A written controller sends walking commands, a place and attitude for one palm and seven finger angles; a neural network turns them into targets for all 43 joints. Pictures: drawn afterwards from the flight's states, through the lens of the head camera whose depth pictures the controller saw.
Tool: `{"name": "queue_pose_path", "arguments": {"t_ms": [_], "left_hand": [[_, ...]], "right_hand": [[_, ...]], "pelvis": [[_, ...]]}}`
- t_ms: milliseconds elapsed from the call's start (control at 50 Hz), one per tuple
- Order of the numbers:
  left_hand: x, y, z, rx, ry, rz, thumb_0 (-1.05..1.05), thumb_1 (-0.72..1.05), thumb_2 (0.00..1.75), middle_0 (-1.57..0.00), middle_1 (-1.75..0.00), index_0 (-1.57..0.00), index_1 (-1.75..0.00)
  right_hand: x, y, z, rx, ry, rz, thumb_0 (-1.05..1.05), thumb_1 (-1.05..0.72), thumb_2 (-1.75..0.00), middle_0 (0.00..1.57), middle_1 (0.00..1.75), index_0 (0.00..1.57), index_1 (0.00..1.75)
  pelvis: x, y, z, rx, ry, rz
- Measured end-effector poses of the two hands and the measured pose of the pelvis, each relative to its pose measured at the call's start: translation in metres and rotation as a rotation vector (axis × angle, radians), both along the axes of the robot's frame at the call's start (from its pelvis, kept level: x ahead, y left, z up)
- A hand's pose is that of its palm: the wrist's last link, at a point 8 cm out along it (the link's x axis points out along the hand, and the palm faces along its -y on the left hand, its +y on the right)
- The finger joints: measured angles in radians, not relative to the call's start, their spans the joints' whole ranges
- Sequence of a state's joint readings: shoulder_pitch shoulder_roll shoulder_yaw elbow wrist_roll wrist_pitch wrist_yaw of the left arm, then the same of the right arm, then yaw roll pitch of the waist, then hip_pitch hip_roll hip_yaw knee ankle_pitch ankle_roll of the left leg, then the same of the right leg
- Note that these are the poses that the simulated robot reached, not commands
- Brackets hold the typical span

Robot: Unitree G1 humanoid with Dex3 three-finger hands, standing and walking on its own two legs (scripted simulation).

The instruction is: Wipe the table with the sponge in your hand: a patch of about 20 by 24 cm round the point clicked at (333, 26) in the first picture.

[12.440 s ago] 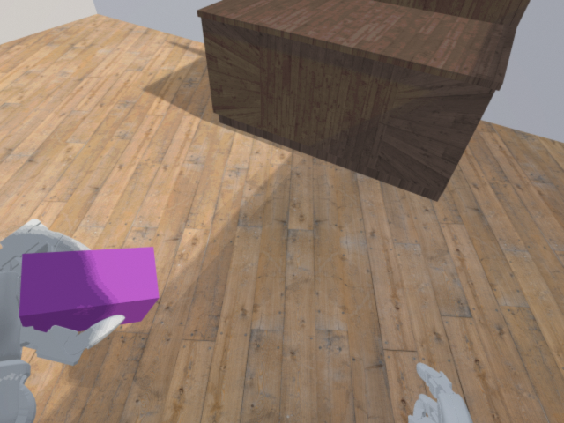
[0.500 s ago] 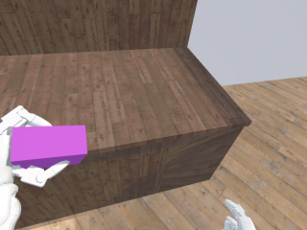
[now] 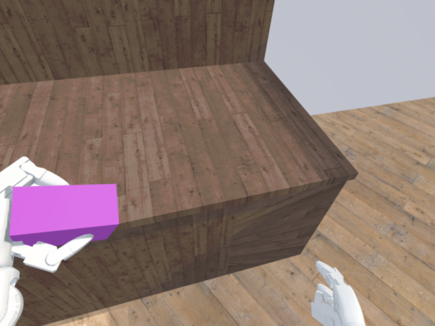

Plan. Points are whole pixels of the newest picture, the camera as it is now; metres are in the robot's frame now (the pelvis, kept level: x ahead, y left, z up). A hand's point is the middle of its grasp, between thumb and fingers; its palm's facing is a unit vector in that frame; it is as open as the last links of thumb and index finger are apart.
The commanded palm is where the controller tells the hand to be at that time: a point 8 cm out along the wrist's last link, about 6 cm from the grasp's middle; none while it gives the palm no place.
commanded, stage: come to a stop and stand still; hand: left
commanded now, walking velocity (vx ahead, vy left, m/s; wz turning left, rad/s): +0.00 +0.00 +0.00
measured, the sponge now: (82, 216) +0.23 +0.22 +0.15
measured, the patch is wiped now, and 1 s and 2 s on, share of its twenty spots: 0.00 0.00 0.00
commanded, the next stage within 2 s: look again from close up in 0.10 s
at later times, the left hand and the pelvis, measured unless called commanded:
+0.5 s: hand (33, 237) +0.18 +0.26 +0.16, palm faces +0.40 -0.85 -0.35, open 9.9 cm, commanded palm +0.13 +0.29 +0.17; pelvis -0.03 +0.01 +0.00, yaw +1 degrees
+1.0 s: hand (27, 196) +0.24 +0.30 +0.16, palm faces +0.35 -0.86 -0.37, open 9.9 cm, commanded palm +0.18 +0.33 +0.17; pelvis +0.01 +0.06 -0.01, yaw -4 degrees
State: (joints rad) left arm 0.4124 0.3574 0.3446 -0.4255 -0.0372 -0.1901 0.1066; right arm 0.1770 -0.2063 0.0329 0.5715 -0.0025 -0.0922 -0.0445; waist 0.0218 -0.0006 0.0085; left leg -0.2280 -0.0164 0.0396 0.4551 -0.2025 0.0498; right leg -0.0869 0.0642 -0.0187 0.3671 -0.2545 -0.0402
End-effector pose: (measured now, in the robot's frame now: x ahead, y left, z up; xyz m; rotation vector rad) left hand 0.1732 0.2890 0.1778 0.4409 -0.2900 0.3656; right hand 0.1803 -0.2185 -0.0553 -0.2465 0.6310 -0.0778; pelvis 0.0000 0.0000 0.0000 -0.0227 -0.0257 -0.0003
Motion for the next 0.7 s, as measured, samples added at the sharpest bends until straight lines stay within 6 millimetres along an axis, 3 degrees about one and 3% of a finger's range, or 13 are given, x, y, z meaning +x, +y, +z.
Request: {"name": "queue_pose_path", "arguments": {"t_ms": [100,240,460,700], "left_hand": [[-0.006,0.0,-0.004,-0.029,0.012,0.017,0.0,-0.47,1.0,-0.76,-1.36,-0.76,-1.35],[-0.015,-0.001,-0.017,-0.072,0.054,0.023,0.0,-0.47,1.0,-0.76,-1.36,-0.76,-1.35],[-0.027,0.008,-0.005,-0.029,0.022,0.008,0.0,-0.47,1.0,-0.76,-1.35,-0.76,-1.35],[-0.036,0.022,-0.022,-0.045,0.073,0.033,0.0,-0.47,1.0,-0.76,-1.35,-0.76,-1.35]], "right_hand": [[-0.001,-0.004,0.003,0.0,-0.015,-0.01,0.01,-0.91,-0.9,0.21,0.3,0.2,0.29],[-0.019,-0.006,0.0,-0.014,0.021,-0.021,0.01,-0.91,-0.9,0.21,0.3,0.2,0.29],[-0.048,0.003,-0.009,-0.01,0.073,-0.036,0.01,-0.91,-0.9,0.21,0.3,0.2,0.29],[-0.049,0.015,-0.01,-0.019,0.07,-0.017,0.01,-0.91,-0.9,0.21,0.3,0.2,0.3]], "pelvis": [[-0.003,-0.001,0.001,-0.001,-0.003,-0.002],[-0.012,0.0,0.002,-0.005,-0.009,0.003],[-0.024,0.008,0.003,-0.006,-0.014,0.012],[-0.027,0.02,0.0,-0.014,-0.003,0.012]]}}
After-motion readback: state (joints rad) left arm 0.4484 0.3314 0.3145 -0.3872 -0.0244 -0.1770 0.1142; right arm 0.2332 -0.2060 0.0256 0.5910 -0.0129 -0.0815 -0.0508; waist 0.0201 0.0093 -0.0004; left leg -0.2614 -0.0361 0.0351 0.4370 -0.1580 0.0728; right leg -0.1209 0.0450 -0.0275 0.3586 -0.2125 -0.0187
